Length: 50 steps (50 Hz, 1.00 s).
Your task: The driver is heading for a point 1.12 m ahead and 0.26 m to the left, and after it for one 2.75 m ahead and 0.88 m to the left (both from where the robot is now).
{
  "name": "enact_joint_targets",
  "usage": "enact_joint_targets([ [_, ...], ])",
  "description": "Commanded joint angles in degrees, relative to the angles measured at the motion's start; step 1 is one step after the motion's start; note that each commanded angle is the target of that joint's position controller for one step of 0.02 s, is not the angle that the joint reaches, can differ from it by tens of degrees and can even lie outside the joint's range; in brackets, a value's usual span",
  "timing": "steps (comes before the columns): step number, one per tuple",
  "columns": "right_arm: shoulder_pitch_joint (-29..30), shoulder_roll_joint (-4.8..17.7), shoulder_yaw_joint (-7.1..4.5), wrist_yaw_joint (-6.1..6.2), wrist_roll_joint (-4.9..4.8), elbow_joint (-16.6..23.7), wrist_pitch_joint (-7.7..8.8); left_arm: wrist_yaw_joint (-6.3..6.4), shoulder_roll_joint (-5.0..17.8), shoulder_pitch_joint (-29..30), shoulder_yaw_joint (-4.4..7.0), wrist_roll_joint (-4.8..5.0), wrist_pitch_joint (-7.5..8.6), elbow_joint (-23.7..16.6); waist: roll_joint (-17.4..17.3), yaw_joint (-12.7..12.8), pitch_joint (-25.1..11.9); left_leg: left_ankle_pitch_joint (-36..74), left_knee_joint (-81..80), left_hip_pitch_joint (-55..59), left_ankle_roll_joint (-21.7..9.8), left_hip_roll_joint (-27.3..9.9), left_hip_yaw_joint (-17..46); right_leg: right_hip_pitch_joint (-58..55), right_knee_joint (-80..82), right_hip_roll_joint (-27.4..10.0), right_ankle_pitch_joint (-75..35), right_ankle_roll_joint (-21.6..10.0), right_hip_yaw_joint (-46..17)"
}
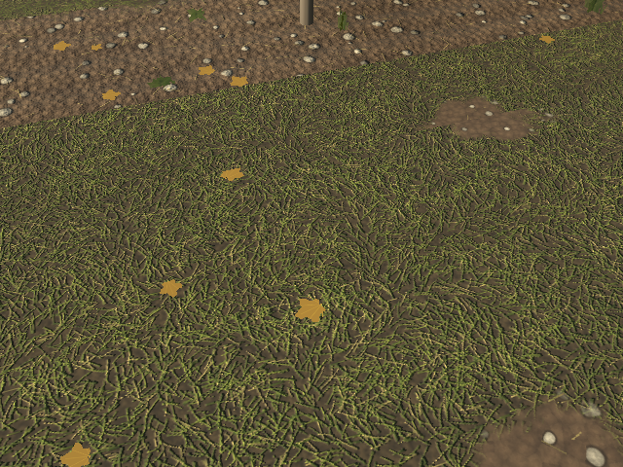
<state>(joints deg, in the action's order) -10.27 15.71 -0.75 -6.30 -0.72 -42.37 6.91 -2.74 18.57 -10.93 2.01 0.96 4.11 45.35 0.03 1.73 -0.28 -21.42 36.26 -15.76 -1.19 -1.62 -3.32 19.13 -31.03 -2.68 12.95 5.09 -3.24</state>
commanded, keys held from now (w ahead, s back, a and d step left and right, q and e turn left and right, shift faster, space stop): shift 0.76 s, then w+shift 0.24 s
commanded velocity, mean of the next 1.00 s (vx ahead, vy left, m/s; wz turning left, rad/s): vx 0.10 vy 0.00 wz -0.01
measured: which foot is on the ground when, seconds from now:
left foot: down 0.00-1.00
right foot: down 0.00-0.80, up 0.82-1.00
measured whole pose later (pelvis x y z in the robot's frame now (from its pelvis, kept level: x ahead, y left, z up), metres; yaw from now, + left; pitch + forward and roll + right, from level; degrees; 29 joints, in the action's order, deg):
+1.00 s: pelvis +0.07 -0.04 +0.01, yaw +0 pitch -1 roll -2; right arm -24.3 17.1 -0.8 0.0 1.5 -46.0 4.0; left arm -1.7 16.9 -9.6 0.9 -2.8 4.8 46.5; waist -2.3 -2.9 1.4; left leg -22.0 23.4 -0.5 -1.6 -5.2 -1.9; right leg 16.7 -34.4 -0.4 17.1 -1.9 4.1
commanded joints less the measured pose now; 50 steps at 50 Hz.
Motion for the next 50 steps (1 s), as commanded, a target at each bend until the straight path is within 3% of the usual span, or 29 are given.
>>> enact_joint_targets([
  [1, 0.39, 10.05, -3.43, 0.22, -0.05, 4.21, 0.64, 0.31, 5.03, 0.39, 0.93, -0.02, 0.67, -3.14, -3.47, -0.64, -5.56, 37.18, -6.64, 8.74, -0.51, -5.98, 6.81, -0.17, 1.31, 0.04, -9.60, -0.39, 2.27],
  [7, 1.39, 10.52, -3.95, 0.28, 0.33, 5.52, 0.39, 0.64, 6.41, 0.65, 0.87, -0.26, -0.18, -2.46, -2.84, -0.88, -4.85, 35.86, -5.71, 10.46, 0.90, -3.67, 5.16, -0.01, 1.10, -0.89, -9.83, 0.01, 2.90],
  [17, 1.27, 11.96, -4.22, 0.86, 0.34, 6.07, 0.19, 0.73, 7.52, 2.37, 0.55, -0.37, -0.24, -1.85, -0.51, -0.89, -3.81, 28.65, -5.98, 8.50, 0.34, -1.43, 3.89, -1.76, 0.26, -1.24, -11.49, -0.48, 3.33],
  [38, -2.64, 12.33, -3.82, 1.15, 0.22, 3.97, -0.77, 0.77, 8.09, 4.98, 0.78, -0.49, -0.90, 0.19, 0.48, -0.49, -0.71, 16.55, -10.32, 5.09, 0.24, -0.65, 3.23, -5.87, 3.02, -0.49, -8.90, -0.96, 3.54],
  [39, -5.83, 13.68, -4.47, 1.59, 0.52, 3.03, -1.23, 1.04, 9.03, 3.09, 1.18, -0.92, -1.31, 0.89, -0.59, -1.18, 0.10, 3.58, -13.56, 5.22, -1.40, -1.48, 4.47, -4.99, 3.23, 0.49, 0.94, -1.50, 4.36],
  [40, -10.54, 17.82, -6.34, 2.64, 2.26, 1.57, -1.65, 1.79, 11.62, 3.44, 2.39, -2.42, -1.54, 0.52, -3.91, -3.78, 3.41, -16.87, -18.38, 5.62, -6.30, -4.61, 9.18, 0.19, -0.33, 2.61, 15.52, -2.95, 5.62],
  [41, -14.90, 18.70, -6.88, 3.98, 3.14, 0.05, -1.28, 2.40, 10.20, 6.85, 2.24, -3.82, -1.27, -0.88, -7.43, -6.57, 7.47, -27.92, -23.80, 9.06, -11.64, -12.48, 19.92, 9.57, -5.09, 2.73, 16.92, -3.52, 5.30],
  [42, -14.74, 15.43, -5.61, 5.52, 2.97, 0.34, -0.88, 2.95, 5.68, 10.03, 0.87, -4.65, -0.46, -2.81, -10.46, -7.47, 9.58, -29.58, -27.49, 12.70, -14.95, -19.78, 28.07, 15.56, -8.35, 0.92, 11.52, -4.66, 4.36],
  [43, -13.58, 10.25, -3.41, 6.51, 2.98, 0.96, -0.47, 3.33, 2.29, 12.53, -0.27, -5.06, 0.45, -3.99, -10.90, -7.81, 9.86, -24.05, -28.51, 14.17, -15.89, -22.88, 31.14, 17.83, -12.39, -1.05, 11.07, -6.05, 1.10],
  [44, -13.35, 7.08, -2.11, 7.27, 3.26, 1.18, 0.06, 3.53, 0.60, 13.39, -0.84, -5.10, 1.23, -4.99, -10.26, -7.76, 8.30, -19.02, -28.87, 15.98, -15.30, -22.94, 29.98, 18.47, -16.19, -1.54, 13.74, -7.05, -0.13],
  [45, -11.75, 6.23, -1.52, 7.78, 3.56, 1.22, 0.09, 3.35, -0.19, 12.33, -1.16, -5.21, 1.75, -5.38, -9.12, -6.48, 7.50, -15.85, -29.06, 16.35, -13.64, -21.05, 25.82, 16.96, -15.74, -1.24, 14.29, -7.77, 1.04],
  [47, -8.11, 10.23, -2.18, 7.82, 2.58, 1.44, -0.96, 2.24, 1.47, 8.43, -0.63, -5.05, 2.24, -4.10, -6.22, -3.74, 8.17, -14.38, -28.15, 10.46, -10.28, -14.45, 14.65, 5.20, -6.01, 1.83, 9.65, -7.72, 7.27],
  [48, -7.50, 12.74, -2.63, 7.33, 2.53, 1.21, -1.57, 1.23, 1.76, 8.17, -0.54, -4.36, 2.60, -3.64, -6.61, -3.09, 8.56, -13.58, -26.96, 6.16, -10.01, -12.39, 11.31, -1.48, -2.56, 3.64, 4.28, -7.20, 9.99],
  [49, -6.99, 14.27, -2.80, 6.51, 3.15, 0.80, -2.30, 0.19, 1.17, 7.29, -0.76, -3.92, 3.03, -3.34, -6.42, -2.28, 8.35, -12.51, -25.65, 3.07, -10.59, -12.04, 10.20, -6.62, -0.79, 4.43, -1.31, -6.99, 9.95],
  [50, -8.09, 17.50, -4.95, 5.59, -0.36, -0.53, -4.29, -0.31, 4.61, 2.42, 1.15, -1.30, -0.71, -0.78, -11.21, -1.35, 7.13, 2.59, -20.09, 3.08, -7.49, -7.30, 6.45, -8.61, 3.04, 5.84, -1.38, -7.37, 12.26],
])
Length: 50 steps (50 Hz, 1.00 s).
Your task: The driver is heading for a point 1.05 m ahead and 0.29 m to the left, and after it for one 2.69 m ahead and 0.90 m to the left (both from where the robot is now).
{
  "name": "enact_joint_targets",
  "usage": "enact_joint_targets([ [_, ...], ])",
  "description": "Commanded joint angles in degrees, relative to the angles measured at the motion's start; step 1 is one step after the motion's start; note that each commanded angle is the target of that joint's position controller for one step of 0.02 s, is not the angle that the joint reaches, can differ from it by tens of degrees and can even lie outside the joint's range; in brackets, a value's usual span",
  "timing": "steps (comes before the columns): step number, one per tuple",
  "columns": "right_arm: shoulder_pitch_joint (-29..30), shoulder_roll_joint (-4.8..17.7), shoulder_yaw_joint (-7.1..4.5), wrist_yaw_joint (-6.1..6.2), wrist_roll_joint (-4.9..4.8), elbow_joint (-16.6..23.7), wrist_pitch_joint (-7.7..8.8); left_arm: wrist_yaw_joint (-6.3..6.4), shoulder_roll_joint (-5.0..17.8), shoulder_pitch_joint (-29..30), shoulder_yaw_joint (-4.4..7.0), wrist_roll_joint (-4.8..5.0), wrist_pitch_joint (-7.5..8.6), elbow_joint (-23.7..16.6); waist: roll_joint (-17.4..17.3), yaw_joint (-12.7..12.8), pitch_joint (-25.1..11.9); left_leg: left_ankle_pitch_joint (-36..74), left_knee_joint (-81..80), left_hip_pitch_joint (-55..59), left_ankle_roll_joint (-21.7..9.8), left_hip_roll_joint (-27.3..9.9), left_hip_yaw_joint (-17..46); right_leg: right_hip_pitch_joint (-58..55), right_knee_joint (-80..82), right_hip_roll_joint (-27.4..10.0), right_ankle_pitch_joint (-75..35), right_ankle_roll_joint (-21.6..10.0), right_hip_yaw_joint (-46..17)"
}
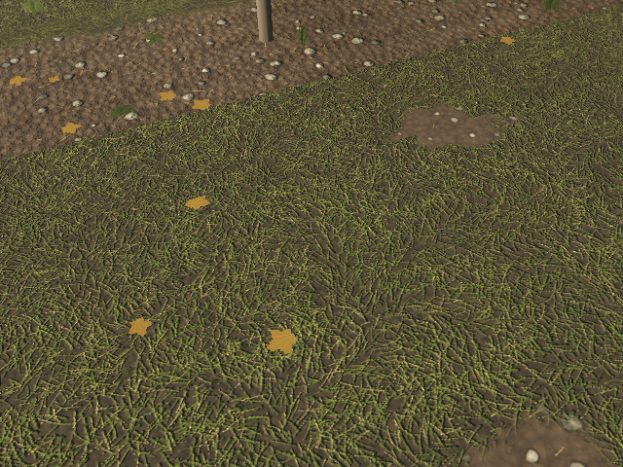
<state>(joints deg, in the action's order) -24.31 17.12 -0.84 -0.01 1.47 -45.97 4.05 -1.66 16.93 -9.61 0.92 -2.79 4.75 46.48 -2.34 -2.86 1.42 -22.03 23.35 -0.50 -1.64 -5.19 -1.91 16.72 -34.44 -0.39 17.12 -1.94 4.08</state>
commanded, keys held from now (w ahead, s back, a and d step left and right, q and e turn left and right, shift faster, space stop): w+shift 0.18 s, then w+q+shift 0.64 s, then w+shift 0.18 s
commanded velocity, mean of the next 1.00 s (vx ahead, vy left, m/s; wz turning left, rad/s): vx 0.91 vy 0.00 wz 0.53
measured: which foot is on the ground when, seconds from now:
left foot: down 0.00-0.04, up 0.06-0.58, down 0.60-0.96, up 0.98-1.00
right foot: up 0.00-0.02, down 0.04-0.60, up 0.62-0.94, down 0.96-1.00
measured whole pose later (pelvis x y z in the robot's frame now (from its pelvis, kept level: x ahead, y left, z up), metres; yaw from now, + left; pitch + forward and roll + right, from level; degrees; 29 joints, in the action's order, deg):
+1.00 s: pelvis +0.72 +0.13 -0.19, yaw +34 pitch -3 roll +0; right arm -20.4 18.4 -5.1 -0.3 0.4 -55.0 3.4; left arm -0.9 16.1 -8.4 2.2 -1.6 6.0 46.9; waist -2.5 0.0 2.4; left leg -26.0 67.2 -8.9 -7.4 8.3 9.0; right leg 26.4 -43.8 -0.7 17.2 0.3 -0.2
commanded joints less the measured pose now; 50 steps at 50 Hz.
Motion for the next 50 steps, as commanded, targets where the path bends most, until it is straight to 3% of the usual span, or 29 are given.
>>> enact_joint_targets([
  [1, 6.27, 13.47, -4.06, -1.08, -2.94, 3.16, -1.94, -1.21, 7.46, -6.71, 2.86, 2.25, -2.95, -0.03, -7.74, 6.71, 1.18, 15.73, 1.22, -16.02, -5.36, -2.95, 2.72, -16.73, 6.57, 4.10, -4.53, -1.39, 3.39],
  [2, 8.31, 9.43, -2.92, -1.25, -2.59, 4.50, -2.09, -0.46, 11.02, -19.09, 4.26, 1.55, -3.32, 2.81, 2.07, 13.27, -4.34, 16.87, 19.35, -24.87, -3.08, 0.04, -1.82, -28.67, 12.11, -4.89, 5.85, -4.26, -9.04],
  [3, 10.69, 2.77, -1.36, -1.18, -1.42, 8.42, -2.03, -0.03, 18.67, -26.44, 5.65, 1.78, -3.14, 3.75, 19.36, 15.27, -7.05, -10.81, 39.94, -41.18, -1.69, 6.33, -1.07, -35.63, 21.93, -18.87, 24.65, -8.41, -33.13],
  [4, 14.43, 4.15, -1.47, -0.36, -0.70, 9.65, -2.49, 0.40, 16.90, -21.23, 5.63, 2.70, -2.98, 3.33, 11.70, 13.94, -1.88, -7.11, 44.94, -49.23, -3.07, 5.23, 7.87, -28.49, 23.56, -21.27, 26.28, -11.87, -41.94],
  [5, 14.73, 5.56, -1.89, -0.18, -1.02, 9.50, -2.40, 0.47, 12.86, -15.08, 4.66, 2.51, -2.63, 2.31, 7.74, 9.94, 3.88, -0.95, 43.66, -50.38, -3.69, 1.15, 8.70, -23.71, 22.71, -20.25, 20.54, -10.93, -34.66],
  [7, 9.56, 7.06, -2.52, -1.06, -0.26, 6.65, -2.43, 0.55, 7.79, -8.56, 3.49, 2.25, -2.27, 1.23, 8.14, 4.87, 3.20, 4.32, 37.17, -41.91, -2.22, -1.75, 6.76, -17.14, 25.20, -14.65, 12.30, -9.09, -25.64],
  [9, 10.64, 5.79, -2.05, -1.84, 0.93, 6.21, -3.36, 0.73, 6.69, -8.83, 3.39, 2.34, -1.51, 2.39, 8.64, 4.70, 3.67, 8.25, 35.38, -38.71, 0.31, -2.00, 4.56, -13.24, 28.43, -12.73, 7.11, -10.15, -20.49],
  [12, 11.33, 4.98, -2.58, -2.72, -0.52, 5.24, -4.01, 0.71, 7.98, -11.53, 4.17, 0.96, 0.68, 4.15, 5.98, 4.82, 5.33, 18.48, 34.96, -42.02, 0.46, 1.00, 8.31, -13.71, 29.42, -13.31, 0.57, -10.83, -13.03],
  [15, 15.90, 5.91, -4.03, -3.03, -0.74, 5.92, -3.45, 1.39, 6.59, -9.64, 3.88, 2.30, 3.24, 6.60, 6.52, 1.89, 7.76, 34.64, 20.49, -40.76, -0.24, 2.11, 9.71, -11.19, 28.39, -10.28, -0.64, -5.54, -4.18],
  [18, 17.94, 4.07, -3.87, -4.84, 0.00, 4.91, -3.61, 2.56, 4.99, -10.27, 3.10, 1.43, 3.93, 6.99, 4.65, 2.55, 5.80, 48.40, 19.33, -33.56, -2.22, 1.39, 6.35, -7.52, 24.18, -11.45, 2.46, -4.65, 0.59],
  [21, 22.42, 3.49, -3.48, -5.71, 0.37, 4.61, -3.03, 3.17, 5.31, -14.47, 2.95, -0.02, 4.13, 8.18, 2.57, 5.09, 9.86, 50.11, 14.34, -36.65, -4.74, 0.89, 3.87, -11.93, 19.44, -12.57, 2.37, -3.59, 3.97],
  [24, 30.75, 2.86, -3.00, -5.19, 1.68, 5.99, -2.66, 4.50, 4.72, -21.63, 2.29, -0.29, 2.89, 10.91, 2.02, 10.05, 14.18, 46.12, 5.90, -43.20, -5.42, 0.77, -0.72, -22.60, 13.34, -13.19, -3.41, -3.49, 6.23],
  [26, 31.43, 1.03, -2.14, -4.30, 2.80, 5.50, -2.56, 4.87, 5.00, -22.34, 1.53, 0.23, 1.96, 11.37, 1.44, 10.23, 13.69, 44.47, -0.43, -38.52, -6.11, 2.62, -5.54, -25.48, 6.73, -12.64, -20.48, -2.84, 8.81],
  [28, 19.34, 2.01, -2.49, -3.14, 3.80, 1.64, -2.69, 5.23, 6.88, -21.32, 1.41, 0.66, 0.68, 11.84, 4.01, 4.55, 6.58, 39.52, -0.07, -23.70, -7.98, 6.64, -10.25, -25.58, -12.37, -12.71, -48.90, -3.04, 10.48],
  [29, 8.24, 3.77, -3.54, -2.72, 3.22, -2.35, -2.59, 5.67, 7.34, -20.85, 1.50, 0.66, -0.58, 12.00, 5.60, -0.43, 1.13, 35.33, 1.67, -11.99, -9.44, 6.83, -8.62, -21.91, -25.44, -13.80, -54.97, -3.01, 9.95],
  [30, -6.48, 6.13, -5.50, -1.77, 2.04, -6.84, -2.67, 4.92, 8.07, -17.09, 2.37, 1.31, -0.69, 11.60, 1.16, -8.77, -6.89, 38.78, -0.34, 8.33, -11.64, 6.70, -5.49, -12.34, -46.82, -10.63, -50.72, -1.92, 10.09],
  [31, -10.55, 12.04, -7.13, -1.43, 2.09, -9.58, -2.36, 3.65, 5.08, -11.65, 2.47, 0.86, -0.36, 10.19, -7.68, -10.32, -3.16, 41.54, 2.01, 21.07, -16.35, 1.84, 0.50, 11.87, -74.19, -0.66, 9.70, -1.32, 8.37],
  [32, -12.72, 19.76, -8.47, -1.27, 0.65, -10.03, -2.43, 3.92, 3.34, -12.30, 1.75, 1.91, 0.84, 4.06, -15.08, -5.86, -12.94, 73.09, 22.09, 43.46, -18.79, -7.66, 11.84, 33.31, -81.04, -1.56, 23.69, -0.23, -1.39],
  [33, -15.35, 19.02, -8.72, -0.54, -0.01, -9.31, -2.88, 3.42, 5.69, -8.04, 0.98, 3.79, 1.76, 0.39, -5.74, -9.51, -24.74, 52.63, 13.70, 53.16, -28.19, -13.13, 28.12, 44.55, -77.87, -1.20, 18.05, 1.53, -6.04],
  [34, -15.80, 16.99, -8.37, 1.48, 0.13, -9.98, -3.73, 3.37, 5.33, -1.58, 0.03, 3.34, 2.56, -2.66, -3.04, -9.05, -20.20, 24.35, -0.62, 46.31, -27.69, -15.52, 38.69, 49.86, -68.66, -2.74, 14.79, 2.44, -7.00],
  [35, -8.73, 12.01, -7.18, 1.39, 0.95, -8.45, -3.90, 3.02, 7.58, 0.07, 0.50, 1.53, 2.58, -0.43, 7.19, -6.41, -9.41, 9.65, -6.77, 30.74, -23.42, -13.55, 34.65, 45.64, -60.60, -6.62, 11.13, 1.39, -6.76],
  [38, 5.10, 8.60, -4.90, 1.56, -0.92, -5.20, -0.78, 1.34, 5.91, 2.67, 0.90, -1.27, -0.54, -3.05, 8.94, 4.94, 6.76, 11.89, -11.93, -17.14, -20.27, -7.21, 28.14, 19.73, -28.23, -10.84, 6.28, 6.23, -10.80],
  [41, 11.96, 9.92, -5.62, 0.27, -0.38, -3.03, 1.00, 0.69, 3.45, -1.37, 0.29, 1.09, -0.90, -2.45, -0.54, 8.03, 4.03, 18.17, -10.43, -33.64, -16.59, 1.71, 19.65, -4.25, -12.29, -5.84, -12.31, 6.31, -5.65],
  [45, 5.73, 10.59, -6.05, -0.79, -2.45, -5.36, 0.37, 0.40, 4.56, -1.29, 1.31, 1.10, -0.52, -1.30, 1.13, 5.75, 3.14, 29.27, -4.65, -22.51, -11.48, 2.04, 17.35, -9.87, -5.35, -1.96, -16.29, 3.74, -2.92],
  [46, 5.65, 11.73, -6.25, -0.54, -1.84, -5.63, 0.08, 0.66, 6.29, -9.24, 2.39, 1.20, -0.57, 1.21, 2.73, 9.85, -0.49, 37.07, 5.47, -19.40, -10.17, 3.23, 15.90, -16.44, -4.79, 0.93, -10.59, 3.10, -1.58],
  [47, 13.05, 11.63, -6.25, -0.41, -0.24, -4.54, 0.26, 1.12, 8.69, -29.30, 4.40, 1.37, -0.34, 7.48, 2.29, 21.22, -6.85, 51.51, 26.08, -21.78, -7.66, 4.49, 12.49, -29.27, -11.99, 1.51, -15.58, 2.02, -0.23],
  [48, 18.27, 7.58, -5.77, -0.31, 0.25, -3.32, 0.80, 1.94, 13.73, -42.78, 6.00, 1.39, -0.20, 10.68, 11.61, 28.58, -8.18, 28.14, 57.35, -29.36, -5.57, 12.39, 8.84, -31.85, -0.72, -4.06, 5.87, 1.24, -9.99],
  [49, 3.53, -4.49, -2.91, -0.19, -1.21, -0.92, 1.74, 0.99, 13.68, -35.30, 4.87, 0.82, 0.35, 10.01, 32.44, 12.90, -8.01, -8.50, 72.19, -41.58, -6.52, 18.01, 14.84, -31.44, 12.42, -17.36, 18.70, -1.89, -42.11],
  [50, 0.75, -2.92, -1.86, -0.22, -1.70, -0.57, 1.60, 0.41, 10.12, -19.35, 4.41, 1.32, 0.46, 6.36, 25.99, 4.54, -0.47, -1.67, 67.57, -49.50, -7.48, 12.88, 11.62, -21.98, 25.81, -21.50, 28.76, -5.84, -58.09],
])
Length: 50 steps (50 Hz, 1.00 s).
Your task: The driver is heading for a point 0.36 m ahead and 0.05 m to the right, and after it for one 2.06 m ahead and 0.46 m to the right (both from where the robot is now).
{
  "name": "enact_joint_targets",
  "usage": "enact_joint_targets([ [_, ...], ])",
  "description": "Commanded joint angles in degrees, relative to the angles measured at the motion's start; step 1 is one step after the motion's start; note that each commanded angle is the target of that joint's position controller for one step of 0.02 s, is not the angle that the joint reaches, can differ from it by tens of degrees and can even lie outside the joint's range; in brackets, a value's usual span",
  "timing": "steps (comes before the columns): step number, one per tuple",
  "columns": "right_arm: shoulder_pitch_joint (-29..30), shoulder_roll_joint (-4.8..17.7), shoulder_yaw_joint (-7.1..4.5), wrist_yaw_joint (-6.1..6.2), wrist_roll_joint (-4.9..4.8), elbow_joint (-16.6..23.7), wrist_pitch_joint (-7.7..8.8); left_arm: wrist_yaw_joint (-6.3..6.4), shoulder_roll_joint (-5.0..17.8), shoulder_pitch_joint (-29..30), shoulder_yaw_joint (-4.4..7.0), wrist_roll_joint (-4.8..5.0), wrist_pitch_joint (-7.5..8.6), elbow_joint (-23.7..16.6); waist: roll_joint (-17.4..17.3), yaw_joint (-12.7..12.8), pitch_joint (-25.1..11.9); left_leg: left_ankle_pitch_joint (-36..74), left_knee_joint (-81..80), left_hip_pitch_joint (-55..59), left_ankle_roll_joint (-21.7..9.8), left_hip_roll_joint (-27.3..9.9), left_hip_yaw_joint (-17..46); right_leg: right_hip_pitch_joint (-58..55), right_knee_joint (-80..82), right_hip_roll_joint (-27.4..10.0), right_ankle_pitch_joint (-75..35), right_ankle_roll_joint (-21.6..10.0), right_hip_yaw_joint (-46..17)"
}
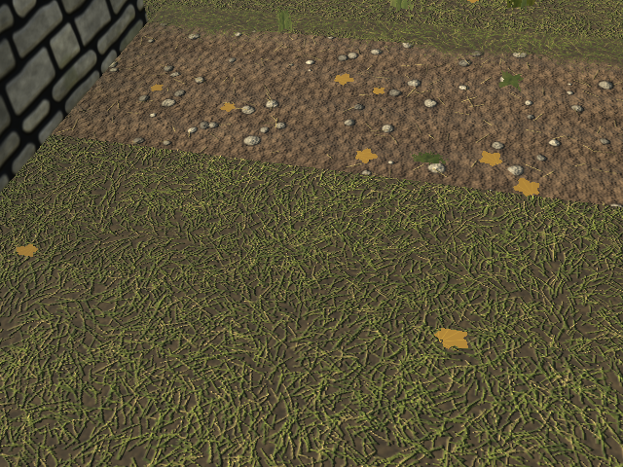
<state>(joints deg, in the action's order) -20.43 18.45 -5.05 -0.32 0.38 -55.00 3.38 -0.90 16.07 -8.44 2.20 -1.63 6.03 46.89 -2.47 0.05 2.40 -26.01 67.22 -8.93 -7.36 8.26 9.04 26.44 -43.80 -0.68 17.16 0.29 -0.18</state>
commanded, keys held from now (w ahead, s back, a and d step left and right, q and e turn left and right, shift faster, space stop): w+shift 0.16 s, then shift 0.30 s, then e+shift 0.54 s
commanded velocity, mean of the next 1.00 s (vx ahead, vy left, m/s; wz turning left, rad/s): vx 0.39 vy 0.00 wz -0.22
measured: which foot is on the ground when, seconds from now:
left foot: up 0.00-0.40, down 0.42-0.78, up 0.80-1.00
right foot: down 0.00-0.42, up 0.44-0.72, down 0.74-1.00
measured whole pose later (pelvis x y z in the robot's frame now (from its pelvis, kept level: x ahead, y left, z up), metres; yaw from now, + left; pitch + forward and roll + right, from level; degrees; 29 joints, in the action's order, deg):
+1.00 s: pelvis +0.60 -0.06 -0.12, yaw -19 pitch +1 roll +1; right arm -3.4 17.3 -2.9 0.6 3.3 -37.9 3.8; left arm -2.6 18.7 -14.2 3.3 -1.7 6.1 43.1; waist 0.6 2.3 3.0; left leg -29.1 46.0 -20.7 2.9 0.2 4.5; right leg 19.1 -19.0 8.0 -0.2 -4.6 -9.8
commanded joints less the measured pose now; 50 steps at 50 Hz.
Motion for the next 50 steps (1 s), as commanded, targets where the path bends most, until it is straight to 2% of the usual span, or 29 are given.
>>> enact_joint_targets([
  [1, 0.63, 0.65, 1.30, -0.20, 0.83, 6.98, 0.87, -0.36, 7.04, -12.28, 2.75, -0.15, -0.52, 2.69, 9.46, 0.54, 3.09, 7.34, 18.35, -37.46, -1.46, -5.27, 1.20, -21.59, 32.14, -20.61, 35.24, -12.52, -46.90],
  [2, 4.18, 2.90, 0.48, -0.49, 1.34, 7.05, -0.21, -0.41, 5.59, -8.82, 2.38, -0.36, -0.52, 1.96, 1.82, -0.13, 5.72, 8.15, 13.14, -32.20, -0.67, -7.11, 0.28, -13.25, 30.35, -17.23, 30.26, -12.33, -38.84],
  [6, 13.62, 1.50, 1.10, -2.08, 2.50, 12.60, -3.40, -0.09, 8.03, -11.57, 2.57, 0.98, 2.04, 5.69, 7.50, -2.32, 7.85, 17.39, -8.74, -25.03, 2.44, -9.33, 0.03, -3.70, 34.24, -10.13, 14.26, -11.33, -19.36],
  [9, 15.89, 1.45, 1.55, -2.89, 2.95, 11.13, -2.27, -0.31, 9.49, -18.60, 3.54, 0.03, 2.14, 7.69, 4.47, 0.24, 4.05, 26.12, -11.96, -26.57, 2.09, -9.10, -6.81, -15.23, 30.61, -10.88, -11.27, -13.68, -11.45],
  [10, 23.72, 1.50, 1.29, -2.37, 2.14, 12.64, -0.39, 0.44, 4.29, -22.73, 2.34, 0.18, 3.00, 8.96, 0.63, 3.46, 6.36, 34.01, -20.50, -35.40, 1.49, -9.65, -4.09, -22.29, 26.08, -7.19, -10.83, -11.08, -8.61],
  [11, 28.02, -0.06, 1.74, -2.31, 2.42, 13.67, 0.87, 0.79, 3.74, -27.00, 1.87, 0.18, 3.40, 9.97, 2.37, 6.09, 5.37, 36.09, -24.19, -38.59, 1.60, -8.52, -6.92, -28.03, 25.14, -6.53, -13.68, -10.61, -7.84],
  [12, 28.83, -0.92, 2.48, -2.51, 2.81, 13.95, 1.65, 0.97, 4.33, -25.33, 2.21, -0.40, 3.77, 9.82, 1.51, 5.10, 5.63, 44.24, -32.04, -32.75, 2.02, -9.39, -9.21, -23.52, 24.13, -4.00, -9.64, -9.37, -5.18],
  [14, 25.42, -4.38, 3.80, -3.41, 2.35, 12.07, 2.14, 0.67, 2.51, -20.98, 1.36, 0.69, 3.13, 8.66, 1.46, 3.25, 2.38, 60.50, -38.06, -10.76, 1.73, -8.07, -12.98, -9.46, 20.64, -2.28, -2.39, -7.83, -2.18],
  [15, 15.11, -9.03, 7.04, -4.58, 7.45, 11.52, 1.60, -1.18, -0.84, -25.56, -2.11, -7.11, 2.29, 9.03, 6.47, 2.04, -3.87, 66.76, -31.83, -3.30, 3.23, -13.19, -4.36, -8.06, 17.98, -2.14, 0.23, -7.23, 1.43],
  [17, 13.02, 2.79, 3.46, -3.57, 6.87, 10.08, 0.95, -1.40, 2.89, -24.49, -1.15, -3.45, 2.22, 7.63, 0.38, 1.20, 1.36, 55.69, -36.84, -2.60, 6.13, -10.62, -11.25, -10.73, 8.69, 1.53, 0.80, -5.24, 1.62],
  [19, 7.96, 3.91, 3.22, -2.04, 7.34, 7.12, 0.06, -0.56, 4.52, -30.79, -1.99, -1.13, 1.04, 10.87, -0.73, 0.44, 3.68, 55.60, -51.82, 0.49, 6.75, -11.76, -11.64, -16.94, -8.38, 3.19, -5.24, -2.03, 0.97],
  [20, -1.94, 4.46, 2.71, -1.67, 7.04, 2.76, -0.23, -0.97, 5.38, -29.42, -2.46, -1.08, -0.20, 11.23, -3.56, -3.00, 3.71, 67.13, -61.56, 8.92, 5.56, -12.88, -12.25, -14.87, -18.14, 3.30, -5.87, -0.04, 0.59],
  [21, -17.94, 5.84, 1.20, -1.38, 5.86, -0.89, -0.44, -2.74, 6.47, -26.82, -3.05, -2.96, -1.24, 9.74, -8.65, -9.48, -5.37, 74.15, -56.29, 33.81, -1.54, -17.23, -10.32, -3.21, -34.87, 4.47, -5.90, 4.05, 0.59],
  [22, -21.14, 9.08, 0.23, -2.12, 3.97, 0.79, -0.22, -4.56, -6.03, -39.69, -5.57, -4.12, -0.99, 10.91, -13.79, -4.26, -29.21, 107.71, -22.83, 62.71, -18.98, -32.21, 2.37, 11.21, -56.72, 4.80, 25.49, 7.32, -6.48],
  [23, -20.53, 6.57, 0.76, -3.47, 5.01, 2.65, -0.61, -5.15, 1.65, -29.13, -3.97, -1.78, -0.10, 6.17, -5.17, -10.67, -35.07, 116.05, -19.92, 69.13, -26.44, -39.19, 14.93, 24.43, -68.38, 6.07, 31.70, 10.45, -8.81],
  [24, -12.86, 8.90, -0.03, -3.11, 4.75, 4.22, -0.34, -5.61, 3.87, -15.69, -3.32, 0.60, 0.33, 0.21, 0.27, -10.56, -27.23, 104.60, -26.20, 57.99, -21.56, -38.67, 11.54, 33.93, -67.41, 2.38, 32.16, 7.86, -5.99],
  [25, 0.64, 6.72, 0.82, -2.22, 2.21, 7.60, 1.41, -3.81, 5.14, -7.99, -2.75, 0.56, 1.52, -4.79, 7.25, -5.60, -15.71, 76.76, -35.92, 34.97, -17.60, -38.65, 12.85, 34.33, -45.03, -4.07, 19.07, 4.24, -10.61],
  [27, 14.04, 0.99, 3.42, -1.81, 1.87, 10.53, 2.51, -1.30, 3.77, -10.74, -2.32, -2.30, 1.44, -1.74, 2.16, 4.51, -1.82, 63.19, -49.28, -6.63, -13.33, -30.90, 2.05, 13.53, -18.21, -9.33, 12.28, 3.79, -7.57],
  [28, 12.80, 0.87, 3.57, -2.69, 3.05, 10.64, 2.63, -1.78, 2.00, -15.44, -1.85, -2.31, 0.65, 2.56, -0.26, 6.97, -0.96, 67.40, -50.63, -20.44, -12.16, -26.14, -5.22, -2.42, -14.42, -9.04, 2.49, 4.72, -2.88],
  [29, 13.49, 3.64, 2.77, -3.05, 3.64, 10.25, 3.26, -2.92, -2.37, -19.77, -3.10, -1.55, -0.25, 3.34, -0.72, 10.27, -2.08, 63.97, -50.24, -23.91, -9.50, -22.84, -9.48, -9.70, -4.46, -8.85, -6.40, 4.46, -1.35],
  [31, 11.95, 10.43, -0.66, -2.30, 3.87, 11.27, 4.54, -4.30, -2.77, -18.50, -3.44, -0.50, -0.83, 3.78, 0.57, 7.14, -4.23, 51.81, -50.84, -19.85, -9.32, -23.81, -10.04, -12.20, 1.16, -5.13, -17.61, 3.45, 0.73],
  [34, 12.26, 5.57, -0.60, -0.61, 3.24, 11.66, 4.63, -3.00, 3.27, -11.08, -0.71, -0.75, 0.86, -0.22, 0.24, 5.00, -3.77, 43.02, -46.24, -5.65, -6.92, -28.02, -9.84, -4.32, 3.67, -6.25, -15.72, -0.34, -4.07],
  [36, 12.02, 4.39, -0.67, 0.48, 2.75, 11.94, 4.55, -2.49, 5.41, -5.67, 0.35, -1.23, 1.33, -2.94, 1.88, 3.28, -2.90, 35.25, -42.44, 0.27, -3.00, -26.43, -12.92, -2.40, 6.32, -5.12, -16.04, -3.69, -3.81],
  [38, 7.88, 4.20, -0.99, 0.96, 0.80, 13.08, 4.32, -1.96, 11.35, -3.74, 2.50, -0.51, 2.40, -4.40, 9.24, 0.81, -5.84, 28.12, -33.63, 1.73, 3.64, -17.21, -19.86, -10.38, 11.58, -2.23, -41.71, -10.03, -4.54],
  [39, 3.55, 1.94, -0.33, 1.32, 0.78, 16.35, 4.70, -1.42, 17.67, -6.49, 3.97, -0.39, 2.42, -5.82, 21.37, -0.63, -15.81, 5.10, -20.31, -5.91, 10.55, -6.68, -22.79, -26.20, 18.10, -11.91, -54.67, -23.05, -23.75],
  [40, 9.84, 3.42, -0.07, 0.40, 1.21, 18.72, 4.34, -1.14, 17.67, -12.07, 4.24, -0.60, 2.37, -4.85, 18.51, 3.88, -19.21, -17.88, -10.01, -17.49, 12.01, -2.55, -13.98, -35.59, 22.50, -16.90, -47.34, -26.86, -37.12],
  [42, 14.45, 4.72, -0.23, 0.02, 1.92, 19.51, 2.35, -0.56, 14.27, -12.55, 4.47, 0.03, 2.20, -2.81, 8.94, 4.37, -11.70, -14.63, -2.32, -25.26, 10.53, -6.44, -4.43, -31.52, 24.93, -13.15, -29.86, -19.57, -32.72],
  [45, 10.18, 4.07, 0.00, 1.56, 4.98, 18.57, 1.78, -0.62, 8.79, -5.22, 2.29, 0.52, 0.49, -5.38, 5.79, -1.44, -8.02, -9.04, -7.81, -17.36, 9.40, -9.85, -2.85, -17.84, 29.78, -8.73, -24.19, -18.47, -29.15],
  [50, 7.92, 4.05, 0.84, 0.68, 2.11, 16.56, -0.66, -2.34, 12.78, -1.76, 3.84, -0.17, 1.22, -10.70, 6.18, -1.58, -7.35, 1.32, -26.41, -5.71, 10.84, -6.73, -5.14, -11.20, 32.84, -4.06, -6.41, -15.06, -29.20],
])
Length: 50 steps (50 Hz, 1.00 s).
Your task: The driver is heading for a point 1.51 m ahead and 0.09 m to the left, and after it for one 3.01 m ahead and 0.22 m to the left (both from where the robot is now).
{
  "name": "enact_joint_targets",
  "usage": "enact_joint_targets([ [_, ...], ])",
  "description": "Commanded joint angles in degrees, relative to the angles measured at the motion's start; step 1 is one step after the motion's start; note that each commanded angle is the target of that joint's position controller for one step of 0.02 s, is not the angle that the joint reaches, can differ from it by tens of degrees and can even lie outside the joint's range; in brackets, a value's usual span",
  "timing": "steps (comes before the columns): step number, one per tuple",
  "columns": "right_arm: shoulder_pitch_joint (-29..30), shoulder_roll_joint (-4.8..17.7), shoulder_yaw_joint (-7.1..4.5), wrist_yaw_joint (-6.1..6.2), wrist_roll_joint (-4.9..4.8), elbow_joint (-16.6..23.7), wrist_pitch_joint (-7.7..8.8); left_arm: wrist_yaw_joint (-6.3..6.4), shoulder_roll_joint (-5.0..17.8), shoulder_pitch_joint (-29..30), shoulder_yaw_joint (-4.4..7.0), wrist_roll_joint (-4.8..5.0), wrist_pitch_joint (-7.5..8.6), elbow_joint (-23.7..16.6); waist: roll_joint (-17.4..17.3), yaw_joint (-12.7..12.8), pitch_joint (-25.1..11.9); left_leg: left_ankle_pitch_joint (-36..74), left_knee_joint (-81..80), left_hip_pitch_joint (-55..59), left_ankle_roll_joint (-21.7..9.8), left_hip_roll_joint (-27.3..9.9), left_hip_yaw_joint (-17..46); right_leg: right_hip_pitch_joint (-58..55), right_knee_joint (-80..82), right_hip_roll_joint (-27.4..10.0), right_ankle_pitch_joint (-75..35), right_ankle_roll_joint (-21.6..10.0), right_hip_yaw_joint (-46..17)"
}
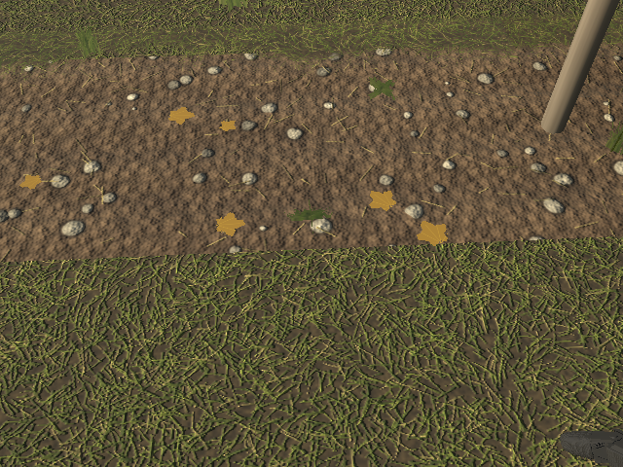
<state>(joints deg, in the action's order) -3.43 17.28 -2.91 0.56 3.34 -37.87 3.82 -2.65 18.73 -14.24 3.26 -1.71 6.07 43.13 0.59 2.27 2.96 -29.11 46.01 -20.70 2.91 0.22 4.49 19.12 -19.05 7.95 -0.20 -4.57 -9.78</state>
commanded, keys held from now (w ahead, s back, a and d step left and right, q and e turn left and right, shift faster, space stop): e+shift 0.06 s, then shift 0.84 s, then q+shift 0.10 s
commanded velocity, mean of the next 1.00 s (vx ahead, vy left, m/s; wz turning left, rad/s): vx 0.01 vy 0.00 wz -0.24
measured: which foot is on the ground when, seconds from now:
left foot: up 0.00-0.12, down 0.14-0.98, up 1.00-1.00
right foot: down 0.00-0.16, up 0.18-0.44, down 0.46-1.00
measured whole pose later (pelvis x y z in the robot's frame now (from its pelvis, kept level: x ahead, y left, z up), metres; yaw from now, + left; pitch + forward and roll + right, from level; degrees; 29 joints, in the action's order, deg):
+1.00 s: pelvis +0.03 +0.01 -0.01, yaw -13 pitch +0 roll +0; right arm -10.9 19.0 -1.4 -1.7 1.0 -42.0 4.5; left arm -3.2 18.7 -8.8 3.3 -0.5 5.0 36.8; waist -0.5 -0.9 2.5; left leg -19.4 33.8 -13.5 1.2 -1.8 0.1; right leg 16.0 -33.5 0.1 17.4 -2.3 2.6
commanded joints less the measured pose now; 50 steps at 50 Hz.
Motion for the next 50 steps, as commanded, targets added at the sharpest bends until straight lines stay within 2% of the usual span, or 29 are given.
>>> enact_joint_targets([
  [1, -9.47, 5.93, -1.44, -0.22, -0.98, -0.97, -1.18, -0.89, 10.42, 3.79, 2.96, -0.10, 0.96, -7.86, 3.13, -3.42, -7.24, 5.82, -7.19, 6.35, 0.44, 1.52, -0.52, -3.30, 7.83, -13.05, 14.65, -10.18, -21.44],
  [3, -9.68, 6.33, -1.41, -0.05, -1.15, -1.41, -0.60, -0.96, 9.96, 2.67, 2.97, 0.04, 0.06, -9.12, 2.94, -2.81, -7.20, 8.59, -12.04, 7.62, -0.44, 1.69, -0.54, -2.73, 6.68, -13.64, 19.09, -10.29, -25.10],
  [5, -11.13, 6.45, -1.30, -0.30, -1.98, -2.29, 0.05, -0.68, 8.93, 2.79, 2.62, 0.28, -0.91, -9.95, 2.79, -2.73, -7.91, 13.01, -17.93, 9.73, -2.20, 1.46, -1.37, -2.35, 3.74, -13.91, 18.96, -9.86, -25.97],
  [7, -10.49, 7.11, -1.26, -0.59, -2.72, -1.67, 0.57, -0.39, 6.13, 0.55, 1.31, 0.06, -1.51, -9.32, 3.12, -1.99, -8.34, 16.70, -23.45, 11.43, -7.08, -0.88, 1.33, -1.13, 0.83, -12.56, 18.90, -7.64, -26.22],
  [8, -11.09, 9.28, -1.73, -0.17, -2.52, -1.21, 0.89, -0.30, 3.97, 0.11, 0.43, -0.25, -1.81, -10.06, -0.29, -2.22, -8.93, 17.07, -27.94, 12.51, -14.17, -7.03, 9.48, 2.22, -3.30, -9.76, 21.63, -4.38, -23.21],
  [9, -9.25, 13.25, -2.90, -0.13, -2.25, -0.29, 1.36, 0.13, 3.57, 1.54, 0.12, -1.24, -2.01, -11.85, -6.68, -1.48, -6.31, 23.69, -31.71, 17.02, -25.11, -16.80, 21.58, 14.37, -10.90, -2.00, 30.02, 2.09, -11.87],
  [10, -8.67, 14.21, -3.47, 0.11, -0.77, -0.06, 2.18, 0.44, 5.52, 0.75, 0.47, -3.58, -2.14, -10.44, -5.93, -2.65, -5.99, 28.14, -36.44, 19.85, -29.59, -23.31, 26.56, 18.13, -24.27, -0.41, 32.12, 6.60, -3.22],
  [11, -6.74, 11.27, -2.83, 0.56, -0.64, 0.98, 2.46, 1.09, 6.84, -0.73, 0.95, -3.85, -2.46, -8.64, -3.30, -1.98, -6.28, 28.09, -36.52, 18.57, -25.67, -21.37, 22.24, 16.33, -33.45, -4.03, 30.44, 7.30, -1.78],
  [12, -2.48, 7.97, -1.67, 0.69, -1.54, 2.32, 2.62, 1.93, 7.62, -1.80, 1.42, -3.62, -2.55, -7.57, -4.38, -0.11, -5.30, 29.70, -36.21, 15.93, -21.95, -18.17, 16.63, 15.22, -39.67, -4.82, 29.55, 7.95, 1.01],
  [13, -1.07, 5.11, -0.60, 0.90, -2.73, 3.16, 2.90, 2.33, 7.04, -0.68, 1.52, -3.97, -2.44, -7.80, -6.15, -0.06, -4.92, 33.56, -35.77, 14.84, -19.77, -15.26, 12.69, 15.04, -44.80, -4.98, 29.62, 8.48, 3.47],
  [14, -1.71, 5.24, -0.47, 1.20, -3.14, 3.43, 2.92, 2.01, 5.52, 0.78, 1.05, -4.36, -2.31, -8.42, -6.11, -0.34, -4.96, 38.72, -35.17, 13.59, -18.88, -13.72, 9.92, 14.18, -49.57, -5.49, 29.46, 8.86, 5.74],
  [16, -4.21, 8.64, -1.58, 1.74, -2.67, 3.62, 2.96, 0.37, 2.71, 2.44, -0.26, -2.60, -2.94, -8.63, -3.03, -2.37, -4.17, 42.27, -34.33, 14.57, -17.34, -10.65, 4.26, 13.87, -45.15, -7.78, 25.49, 9.96, 9.25],
  [17, -6.88, 9.92, -2.06, 1.89, -2.94, 2.91, 2.98, -0.54, 1.78, 3.81, -0.67, -1.94, -3.38, -8.75, -2.82, -3.82, -4.54, 42.36, -33.14, 17.36, -16.01, -9.32, 2.31, 13.60, -37.61, -9.52, 23.03, 10.95, 10.38],
  [19, -12.15, 10.10, -1.99, 1.30, -3.88, 1.15, 2.40, -2.22, 0.06, 6.92, -1.23, -1.51, -3.87, -8.37, -4.02, -6.28, -4.69, 44.06, -28.53, 19.51, -13.53, -8.38, 0.40, 8.91, -21.50, -11.62, 22.14, 11.69, 11.85],
  [20, -12.47, 10.11, -1.86, 0.26, -4.20, 0.85, 1.88, -2.93, 0.46, 6.53, -0.91, -0.74, -3.68, -7.54, -4.01, -5.89, -4.71, 46.24, -26.12, 17.44, -13.46, -9.02, 1.15, 4.37, -15.15, -10.48, 19.99, 11.52, 13.45],
  [21, -9.91, 9.57, -1.28, -1.52, -4.25, 0.84, 1.18, -3.32, 1.13, 3.83, -0.56, 0.70, -3.30, -5.79, -2.78, -3.23, -5.07, 47.33, -23.48, 13.63, -13.33, -9.58, 2.09, -3.01, -6.50, -9.47, 6.80, 10.55, 13.90],
  [22, -8.09, 7.25, -0.12, -3.58, -3.90, 0.58, 0.88, -3.13, 2.12, 2.80, -0.17, 2.11, -2.83, -4.81, -3.52, -1.38, -5.96, 48.92, -22.27, 8.48, -12.10, -9.50, 3.07, -11.08, -1.37, -8.97, -4.07, 9.15, 12.39],
  [23, -9.56, 4.22, 0.88, -4.76, -3.38, -0.41, 1.05, -2.60, 4.62, 1.48, 0.51, 3.09, -1.73, -5.67, -3.92, -0.18, -9.39, 47.19, -21.70, 5.22, -8.40, -8.33, 2.66, -19.17, -2.65, -10.96, -11.88, 6.24, 10.68],
  [24, -19.99, 1.70, 1.29, -5.39, -3.72, -1.40, 1.08, -2.25, 9.33, 4.50, 0.71, 3.36, -0.58, -8.32, 2.56, -5.53, -17.55, 32.92, -20.49, 6.76, -2.71, -4.61, -1.16, -26.27, -9.08, -19.89, -30.15, -4.09, 3.19],
  [25, -20.69, 3.88, 0.79, -4.42, -3.69, -2.12, 1.37, -2.81, 8.28, 10.05, 0.55, 1.37, -0.73, -9.92, 2.07, -6.60, -15.37, 25.70, -21.91, 8.02, -0.32, -3.14, -3.22, -19.81, -11.65, -20.61, -27.30, -6.80, 0.99],
  [26, -12.97, 7.81, -0.52, -3.18, -3.65, -0.33, 1.06, -3.14, 8.74, 8.96, 1.26, 0.58, -1.17, -9.00, 0.53, -4.08, -11.41, 24.98, -19.84, 10.20, 0.00, -2.04, -4.97, -12.41, -10.90, -17.36, -17.53, -3.63, 3.45],
  [27, -8.84, 9.61, -1.11, -2.45, -3.43, 1.46, 0.83, -2.90, 9.06, 7.70, 1.81, 0.69, -1.04, -8.91, 0.24, -3.11, -9.73, 25.74, -17.65, 9.07, -1.42, -1.65, -5.70, -9.88, -10.20, -15.22, -10.77, -1.04, 4.76],
  [28, -9.36, 9.11, -0.99, -2.28, -3.49, 1.01, 0.76, -2.74, 7.91, 8.56, 1.63, 1.34, -1.04, -9.35, 0.85, -3.39, -9.10, 24.64, -18.33, 7.44, -2.28, -2.13, -5.18, -9.81, -10.22, -14.25, -5.92, 0.31, 4.99],
  [30, -9.24, 6.04, 0.29, -2.67, -3.94, 0.42, 0.84, -3.12, 5.60, 8.43, 0.97, 2.03, -0.91, -9.40, 0.77, -3.10, -6.13, 20.95, -20.33, 5.28, -2.10, -2.80, -4.42, -8.56, -9.50, -13.70, 0.55, 1.73, 4.56],
  [31, -9.02, 5.74, 0.40, -2.92, -4.09, 0.31, 0.95, -3.27, 5.78, 8.07, 1.10, 2.03, -0.75, -9.35, 1.14, -2.93, -5.96, 20.76, -20.07, 5.77, -2.17, -2.93, -4.24, -7.99, -9.42, -13.22, 2.04, 2.04, 4.65],
  [46, -6.30, 8.20, 0.17, -3.25, -3.65, -1.16, 1.19, -2.50, 7.75, 8.18, 2.04, 1.69, -0.47, -9.70, 0.42, -2.71, -5.36, 19.63, -19.02, 5.19, -1.82, -3.37, -4.09, -9.39, -9.46, -11.89, 4.11, 1.66, 5.29],
  [48, -3.53, 10.76, -0.92, -1.98, -2.35, 0.83, 1.54, -0.13, 13.53, 4.11, 4.52, 1.08, -0.36, -10.21, 1.40, 0.18, -6.56, 21.32, -15.01, -0.44, -3.82, -1.94, -3.72, -14.88, -8.02, -15.56, 1.96, -4.47, 2.57],
  [49, -3.45, 9.51, -0.65, -1.54, -1.79, 1.21, 1.83, 0.96, 14.56, 0.01, 5.16, 1.14, -0.29, -9.48, 3.25, 1.34, -6.98, 17.77, -11.45, -3.50, -3.41, -1.29, -3.84, -17.94, -5.20, -20.65, -0.62, -9.50, -2.37],
  [50, -4.08, 7.53, -0.10, -1.29, -1.38, 1.15, 2.15, 1.98, 13.51, -3.72, 5.14, 1.21, -0.42, -8.65, 5.50, 2.09, -5.76, 11.17, -7.96, -7.08, -2.95, -0.99, -4.58, -20.07, -1.83, -26.91, -2.64, -14.25, -7.62],
])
